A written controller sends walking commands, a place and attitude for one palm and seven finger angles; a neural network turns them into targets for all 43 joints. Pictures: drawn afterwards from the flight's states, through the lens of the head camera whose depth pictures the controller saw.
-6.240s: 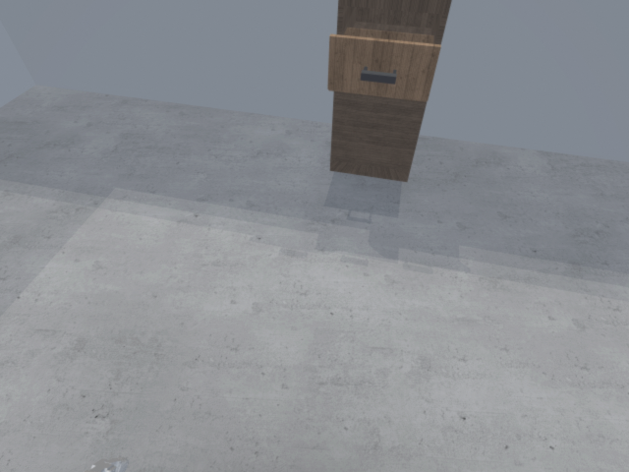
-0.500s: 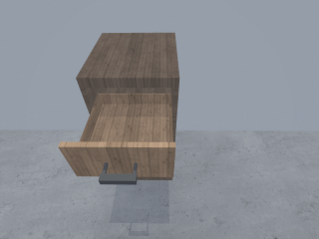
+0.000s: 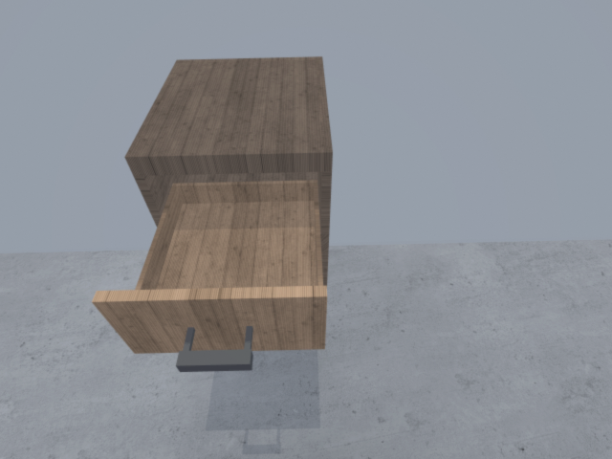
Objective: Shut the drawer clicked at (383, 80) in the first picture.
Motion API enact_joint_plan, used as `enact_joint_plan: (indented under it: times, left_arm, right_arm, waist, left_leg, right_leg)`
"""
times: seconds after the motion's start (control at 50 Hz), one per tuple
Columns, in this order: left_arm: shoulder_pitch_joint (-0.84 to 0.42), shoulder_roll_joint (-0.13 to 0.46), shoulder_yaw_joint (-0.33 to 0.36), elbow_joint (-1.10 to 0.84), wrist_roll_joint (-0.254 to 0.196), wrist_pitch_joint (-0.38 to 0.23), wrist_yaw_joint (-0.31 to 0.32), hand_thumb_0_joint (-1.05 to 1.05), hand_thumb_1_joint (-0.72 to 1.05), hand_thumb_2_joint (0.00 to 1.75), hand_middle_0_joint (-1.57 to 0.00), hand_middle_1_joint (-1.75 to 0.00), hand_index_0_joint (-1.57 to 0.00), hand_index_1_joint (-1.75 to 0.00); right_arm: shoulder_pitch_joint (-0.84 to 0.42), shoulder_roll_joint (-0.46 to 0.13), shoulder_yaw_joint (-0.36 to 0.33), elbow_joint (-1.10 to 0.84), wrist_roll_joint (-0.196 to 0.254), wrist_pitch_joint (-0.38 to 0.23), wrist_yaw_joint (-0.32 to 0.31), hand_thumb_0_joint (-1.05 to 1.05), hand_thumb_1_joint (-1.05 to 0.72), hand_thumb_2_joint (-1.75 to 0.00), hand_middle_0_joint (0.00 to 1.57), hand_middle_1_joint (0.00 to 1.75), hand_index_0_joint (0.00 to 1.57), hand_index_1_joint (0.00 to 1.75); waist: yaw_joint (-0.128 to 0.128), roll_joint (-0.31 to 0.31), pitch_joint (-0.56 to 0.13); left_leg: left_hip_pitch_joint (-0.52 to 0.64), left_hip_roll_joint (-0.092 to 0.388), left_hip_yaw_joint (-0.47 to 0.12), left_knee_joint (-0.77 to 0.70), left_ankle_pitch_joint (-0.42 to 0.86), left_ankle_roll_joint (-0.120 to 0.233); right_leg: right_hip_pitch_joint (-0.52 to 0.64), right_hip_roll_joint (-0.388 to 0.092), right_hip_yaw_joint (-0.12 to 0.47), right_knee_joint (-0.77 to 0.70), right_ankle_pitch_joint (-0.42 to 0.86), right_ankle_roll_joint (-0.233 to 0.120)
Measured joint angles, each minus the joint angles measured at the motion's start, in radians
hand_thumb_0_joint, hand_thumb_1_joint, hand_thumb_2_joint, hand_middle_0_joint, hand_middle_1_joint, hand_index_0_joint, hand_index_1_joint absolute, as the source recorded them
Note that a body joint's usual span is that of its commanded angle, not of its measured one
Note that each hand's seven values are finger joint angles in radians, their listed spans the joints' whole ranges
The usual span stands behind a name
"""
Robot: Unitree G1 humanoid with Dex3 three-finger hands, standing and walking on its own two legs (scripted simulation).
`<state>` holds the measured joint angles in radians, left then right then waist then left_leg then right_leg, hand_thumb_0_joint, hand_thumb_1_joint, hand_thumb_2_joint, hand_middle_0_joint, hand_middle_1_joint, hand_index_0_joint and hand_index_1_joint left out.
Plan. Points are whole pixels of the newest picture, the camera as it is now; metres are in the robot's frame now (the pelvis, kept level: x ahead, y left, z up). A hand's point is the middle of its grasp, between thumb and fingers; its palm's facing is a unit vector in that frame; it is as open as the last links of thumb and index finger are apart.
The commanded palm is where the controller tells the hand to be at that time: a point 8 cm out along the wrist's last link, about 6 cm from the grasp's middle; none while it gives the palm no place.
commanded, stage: come to a stop and stand still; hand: left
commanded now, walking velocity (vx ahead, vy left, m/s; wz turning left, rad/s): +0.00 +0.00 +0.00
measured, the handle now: (217, 347) +0.31 +0.17 -0.09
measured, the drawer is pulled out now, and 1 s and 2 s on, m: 0.29 0.29 0.29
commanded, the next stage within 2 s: look again from close up in 0.90 s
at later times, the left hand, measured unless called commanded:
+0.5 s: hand out of the picture +0.03 +0.14 -0.17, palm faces +0.01 -0.98 -0.22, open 7.3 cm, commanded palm none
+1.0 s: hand out of the picture +0.01 +0.11 -0.17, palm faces +0.02 -0.98 -0.19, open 7.3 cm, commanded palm none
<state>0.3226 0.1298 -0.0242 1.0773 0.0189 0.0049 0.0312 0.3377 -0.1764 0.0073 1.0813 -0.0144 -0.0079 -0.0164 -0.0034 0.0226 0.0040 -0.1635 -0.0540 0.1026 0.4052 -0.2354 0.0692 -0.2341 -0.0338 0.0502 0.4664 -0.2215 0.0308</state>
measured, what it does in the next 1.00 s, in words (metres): shifts its weight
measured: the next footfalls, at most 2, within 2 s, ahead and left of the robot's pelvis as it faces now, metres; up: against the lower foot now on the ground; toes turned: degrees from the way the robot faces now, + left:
none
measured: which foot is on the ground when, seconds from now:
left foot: down 0.00-1.00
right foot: down 0.00-1.00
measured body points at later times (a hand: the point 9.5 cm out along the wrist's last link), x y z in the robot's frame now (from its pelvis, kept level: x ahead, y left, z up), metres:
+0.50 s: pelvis +0.02 -0.04 +0.00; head +0.02 -0.05 +0.45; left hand +0.03 +0.19 -0.15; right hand +0.03 -0.26 -0.16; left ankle -0.01 +0.07 -0.74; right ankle +0.02 -0.14 -0.74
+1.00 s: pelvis +0.02 -0.06 +0.00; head +0.03 -0.07 +0.45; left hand +0.01 +0.16 -0.15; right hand +0.00 -0.27 -0.16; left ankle -0.01 +0.07 -0.74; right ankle +0.02 -0.14 -0.74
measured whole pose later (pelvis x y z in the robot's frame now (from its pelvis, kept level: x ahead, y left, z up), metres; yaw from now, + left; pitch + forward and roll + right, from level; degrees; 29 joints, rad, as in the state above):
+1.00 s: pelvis +0.02 -0.06 +0.00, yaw +1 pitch -1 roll +0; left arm 0.31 0.14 -0.03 1.10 0.01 -0.01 0.03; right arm 0.32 -0.15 0.02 1.15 -0.01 -0.01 -0.03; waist 0.00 0.01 0.02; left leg -0.12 0.04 0.06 0.39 -0.25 -0.02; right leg -0.17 0.05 0.00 0.41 -0.23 -0.05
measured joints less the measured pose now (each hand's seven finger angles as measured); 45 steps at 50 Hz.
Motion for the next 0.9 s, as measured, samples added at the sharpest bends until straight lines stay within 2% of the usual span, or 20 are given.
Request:
enact_joint_plan:
  times: [0.2, 0.48, 0.9]
  left_arm:
    - [-0.035, 0.016, 0.004, 0.016, -0.007, -0.009, 0.006, 0.02, 0.92, 0.90, -0.20, -0.30, -0.20, -0.29]
    - [-0.036, 0.022, 0.001, 0.017, -0.008, -0.015, 0.005, 0.01, 0.93, 0.90, -0.20, -0.30, -0.20, -0.29]
    - [-0.015, 0.015, -0.003, 0.021, -0.009, -0.016, 0.001, 0.01, 0.92, 0.90, -0.20, -0.30, -0.20, -0.29]
  right_arm:
    - [-0.025, 0.022, 0.006, 0.029, 0.002, -0.010, -0.008, 0.00, -0.91, -0.90, 0.20, 0.30, 0.20, 0.30]
    - [-0.056, 0.011, 0.003, 0.038, 0.002, -0.009, -0.011, 0.00, -0.91, -0.90, 0.20, 0.30, 0.20, 0.30]
    - [-0.027, 0.024, 0.008, 0.060, 0.003, -0.004, -0.012, 0.00, -0.91, -0.90, 0.20, 0.30, 0.20, 0.30]
  waist:
    - [-0.004, 0.003, 0.006]
    - [-0.001, 0.000, 0.007]
    - [0.000, -0.009, 0.014]
  left_leg:
    - [0.027, 0.026, -0.011, 0.000, -0.020, -0.027]
    - [0.049, 0.057, -0.026, -0.010, -0.026, -0.060]
    - [0.047, 0.086, -0.044, -0.020, -0.015, -0.087]
  right_leg:
    - [0.030, 0.025, -0.012, -0.005, -0.020, -0.024]
    - [0.057, 0.056, -0.029, -0.024, -0.024, -0.055]
    - [0.067, 0.083, -0.048, -0.053, -0.008, -0.083]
